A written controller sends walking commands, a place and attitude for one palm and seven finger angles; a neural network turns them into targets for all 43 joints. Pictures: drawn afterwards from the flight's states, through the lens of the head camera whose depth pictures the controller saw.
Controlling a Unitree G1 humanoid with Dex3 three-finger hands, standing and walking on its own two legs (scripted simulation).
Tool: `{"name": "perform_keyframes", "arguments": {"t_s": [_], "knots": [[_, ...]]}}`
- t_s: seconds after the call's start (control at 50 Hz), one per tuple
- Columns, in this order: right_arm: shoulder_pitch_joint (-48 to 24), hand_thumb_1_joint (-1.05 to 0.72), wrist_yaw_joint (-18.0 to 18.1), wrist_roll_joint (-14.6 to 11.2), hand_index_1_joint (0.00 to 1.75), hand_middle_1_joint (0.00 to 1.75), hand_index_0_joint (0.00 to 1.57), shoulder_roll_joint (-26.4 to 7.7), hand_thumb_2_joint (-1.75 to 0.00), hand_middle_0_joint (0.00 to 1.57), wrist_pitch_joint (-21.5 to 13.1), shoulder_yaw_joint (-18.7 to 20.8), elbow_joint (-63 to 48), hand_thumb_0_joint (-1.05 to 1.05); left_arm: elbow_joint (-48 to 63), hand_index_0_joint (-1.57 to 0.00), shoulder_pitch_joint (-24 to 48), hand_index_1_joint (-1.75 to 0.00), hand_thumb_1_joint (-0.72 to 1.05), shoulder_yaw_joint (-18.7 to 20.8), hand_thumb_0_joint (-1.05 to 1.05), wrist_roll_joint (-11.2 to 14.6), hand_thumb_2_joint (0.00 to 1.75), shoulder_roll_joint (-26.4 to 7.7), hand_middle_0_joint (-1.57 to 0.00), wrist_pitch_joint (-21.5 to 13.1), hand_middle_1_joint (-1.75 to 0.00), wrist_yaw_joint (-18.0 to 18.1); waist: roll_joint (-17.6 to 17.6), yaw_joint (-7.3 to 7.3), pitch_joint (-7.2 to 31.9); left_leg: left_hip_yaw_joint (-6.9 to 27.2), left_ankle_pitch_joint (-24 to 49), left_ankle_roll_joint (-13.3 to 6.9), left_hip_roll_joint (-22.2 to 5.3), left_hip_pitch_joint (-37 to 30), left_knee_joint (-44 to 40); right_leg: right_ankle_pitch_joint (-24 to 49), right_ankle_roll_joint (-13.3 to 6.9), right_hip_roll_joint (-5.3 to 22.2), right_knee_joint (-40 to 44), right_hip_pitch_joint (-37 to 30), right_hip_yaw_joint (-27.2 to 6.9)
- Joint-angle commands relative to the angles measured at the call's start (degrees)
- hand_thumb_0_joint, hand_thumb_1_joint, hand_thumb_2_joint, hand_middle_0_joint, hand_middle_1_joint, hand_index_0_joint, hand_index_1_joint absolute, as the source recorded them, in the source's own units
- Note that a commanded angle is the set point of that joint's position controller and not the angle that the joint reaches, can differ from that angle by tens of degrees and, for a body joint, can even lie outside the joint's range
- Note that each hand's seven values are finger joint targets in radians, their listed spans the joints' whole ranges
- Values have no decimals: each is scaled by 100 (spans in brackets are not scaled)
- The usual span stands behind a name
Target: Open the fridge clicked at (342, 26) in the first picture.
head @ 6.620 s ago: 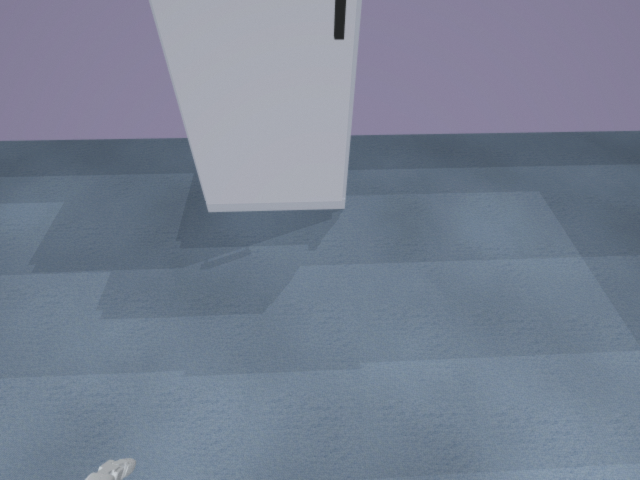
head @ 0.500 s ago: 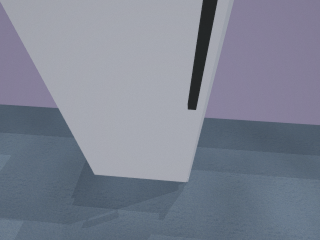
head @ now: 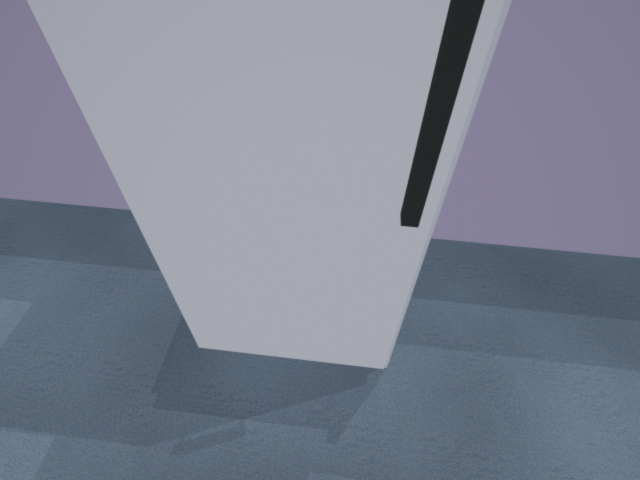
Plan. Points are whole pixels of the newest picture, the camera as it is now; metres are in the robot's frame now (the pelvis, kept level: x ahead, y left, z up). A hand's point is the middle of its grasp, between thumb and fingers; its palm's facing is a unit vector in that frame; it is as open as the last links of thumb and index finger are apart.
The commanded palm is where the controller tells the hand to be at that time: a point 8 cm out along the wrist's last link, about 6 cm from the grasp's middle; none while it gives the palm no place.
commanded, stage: shuffle to correct the standing spot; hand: right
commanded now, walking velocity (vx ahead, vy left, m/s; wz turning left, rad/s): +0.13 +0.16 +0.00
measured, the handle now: (435, 105) +0.53 -0.11 +0.22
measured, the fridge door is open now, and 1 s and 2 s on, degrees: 0 0 0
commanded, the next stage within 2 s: come to a stop and stand still in 0.42 s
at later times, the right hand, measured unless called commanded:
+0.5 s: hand out of the picture +0.06 -0.13 -0.18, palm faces +0.03 +0.99 -0.11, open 7.4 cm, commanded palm none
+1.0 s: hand out of the picture +0.14 -0.11 -0.18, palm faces +0.11 +0.97 -0.21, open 7.3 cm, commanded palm none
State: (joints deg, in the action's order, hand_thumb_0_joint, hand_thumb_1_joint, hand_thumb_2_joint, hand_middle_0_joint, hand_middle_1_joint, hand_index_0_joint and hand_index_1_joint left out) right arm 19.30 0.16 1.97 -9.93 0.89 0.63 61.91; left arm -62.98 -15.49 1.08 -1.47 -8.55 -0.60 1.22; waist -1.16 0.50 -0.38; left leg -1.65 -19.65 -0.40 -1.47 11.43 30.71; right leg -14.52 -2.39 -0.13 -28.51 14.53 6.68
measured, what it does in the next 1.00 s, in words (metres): steps to the left: right foot, then left foot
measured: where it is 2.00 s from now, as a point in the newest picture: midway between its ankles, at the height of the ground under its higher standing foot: outside the picture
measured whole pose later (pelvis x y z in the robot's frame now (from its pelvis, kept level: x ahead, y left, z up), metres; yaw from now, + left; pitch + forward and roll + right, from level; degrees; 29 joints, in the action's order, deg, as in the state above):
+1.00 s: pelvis +0.08 +0.09 -0.01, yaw -4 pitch -1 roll +0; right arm 10.8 1.9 1.8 -10.7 1.4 3.2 54.7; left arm -56.3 -12.5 3.2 -0.8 -10.1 1.2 0.4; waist -2.1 -0.2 -3.5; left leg -3.8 -13.9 2.5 -6.3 19.7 34.5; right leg -19.8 1.7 -0.2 -37.1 17.7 5.3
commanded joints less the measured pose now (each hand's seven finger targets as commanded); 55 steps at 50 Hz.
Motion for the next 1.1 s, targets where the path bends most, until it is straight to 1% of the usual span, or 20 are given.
{"name": "perform_keyframes", "arguments": {"t_s": [0.0,0.06,0.1,0.18,0.24,0.26,0.3,0.32,0.36,0.44,0.58,0.64,0.68,0.74,0.8,0.94,0.96,0.98,1.0,1.08], "knots": [[673,-90,14,-11,30,30,20,-431,-90,20,-130,158,-186,0,314,-20,-135,-30,90,206,0,22,90,-829,-20,-95,-30,78,-19,-141,-253,302,149,-295,-308,79,-674,-631,-237,1032,466,414,-955],[1144,-90,107,-19,30,30,20,-708,-90,20,-182,265,-75,0,483,-20,179,-30,90,76,0,17,90,-333,-20,-111,-30,52,-1372,-326,-345,1671,1126,-980,-1308,-768,-1478,-1231,106,180,-1511,1693,113],[1328,-90,160,21,30,30,20,-566,-90,20,-229,271,-25,0,588,-20,525,-30,90,98,0,34,90,-279,-20,-141,-30,51,-712,-408,-473,1717,3041,-1474,-1568,-1085,-1276,-1715,92,275,-2690,2268,-130],[1103,-90,211,41,30,30,20,-519,-90,20,-246,258,-54,0,582,-20,469,-30,90,77,0,63,90,-84,-20,-144,-30,-2,-575,-244,-290,942,3643,-1269,-1169,-899,-1031,-1307,119,349,-2060,1726,22],[762,-90,165,-11,30,30,20,-460,-90,20,-187,227,-122,0,386,-20,-175,-30,90,74,0,48,90,-83,-20,-145,-30,63,-478,151,-205,485,3141,-901,-687,-26,-574,-188,104,197,-566,160,247],[686,-90,139,-28,30,30,20,-390,-90,20,-170,220,-149,0,153,-20,-780,-30,90,123,0,39,90,-213,-20,-178,-30,98,-272,400,13,291,2901,-700,-523,314,176,396,36,371,65,-771,141],[846,-90,65,-73,30,30,20,-122,-90,20,-173,191,-371,0,37,-20,-1666,-30,90,314,0,-22,90,-1287,-20,-186,-30,211,1821,529,633,-213,-1336,-93,230,2202,2850,2042,-1213,3146,1068,-2172,-3260],[416,-90,70,28,30,30,20,-395,-90,20,-106,255,-447,0,43,-20,-1485,-30,90,307,0,5,90,-1274,-20,-145,-30,219,1021,562,262,219,-1374,-132,90,2266,3599,1555,-1353,3192,1246,-1447,-3208],[48,-90,0,74,30,30,20,-306,-90,20,-51,297,-469,0,253,-20,-690,-30,90,213,0,-5,90,-846,-20,-185,-30,228,763,193,-747,353,-617,-8,-278,2455,3950,1019,-1063,2715,1522,-93,-2549],[486,-90,-59,54,30,30,20,49,-90,20,107,256,-257,0,392,-20,-350,-30,90,192,0,-19,90,-701,-20,-247,-30,165,932,-121,-312,30,410,182,-333,1685,3351,1173,-544,1748,1483,325,-856],[-360,-90,14,-48,30,30,20,33,-90,20,-45,179,-584,0,466,-20,-471,-30,90,288,0,-76,90,-892,-20,-93,-30,49,1263,69,-32,-456,133,321,-168,926,778,1468,-499,1455,1023,-90,-793],[125,-90,96,-69,30,30,20,-451,-90,20,-247,260,-384,0,424,-20,-521,-30,90,261,0,9,90,-666,-20,-51,-30,-26,325,-220,272,-211,1322,291,-345,-558,-736,395,95,832,30,402,-442],[-13,-90,160,-42,30,30,20,-1174,-90,20,-271,348,-519,0,563,-20,-663,-30,90,158,0,72,90,-156,-20,20,-30,-56,-1003,-114,275,1080,2847,-337,-1960,-433,-1028,-1462,391,253,-847,864,-80],[-248,-90,198,-29,30,30,20,-1095,-90,20,-242,385,-630,0,590,-20,-410,-30,90,231,0,60,90,-353,-20,149,-30,-14,-1994,-236,153,1244,4124,-784,-2007,-258,-875,-1788,389,225,-2329,1180,-377],[-318,-90,267,-2,30,30,20,-1115,-90,20,-161,455,-726,0,615,-20,-225,-30,90,247,0,82,90,-362,-20,171,-30,-49,-1067,-251,263,893,4556,-946,-1944,-443,-625,-1514,462,117,-2840,1347,-431],[-776,-90,254,-31,30,30,20,-1107,-90,20,2,509,-993,0,677,-20,-637,-30,90,225,0,78,90,-278,-20,156,-30,-94,-933,85,244,644,1582,-581,-1459,928,-484,-104,412,-37,-209,-432,-68],[-763,-90,237,-54,30,30,20,-906,-90,20,53,457,-1046,0,647,-20,-802,-30,90,246,0,87,90,-427,-20,119,-30,-76,-382,159,278,407,868,-359,-1135,1255,1,153,365,170,446,-933,-246],[-714,-90,208,-93,30,30,20,-525,-90,20,119,394,-1165,0,768,-20,-723,-30,90,307,0,21,90,-855,-20,80,-30,-63,1166,107,104,-96,-368,8,-468,1752,777,339,-24,1191,1089,-761,-1548],[-737,-90,200,-89,30,30,20,-343,-90,20,135,351,-1245,0,961,-20,-481,-30,90,345,0,-18,90,-1162,-20,112,-30,-49,1808,79,-166,-251,-1284,166,-122,1710,1698,386,-607,1958,1590,82,-2321],[-428,-90,131,-9,30,30,20,-386,-90,20,139,336,-769,0,1097,-20,396,-30,90,197,0,-7,90,-772,-20,17,-30,39,789,-221,-150,221,-369,87,-248,1375,2886,166,-722,1397,1586,460,-1586]]}}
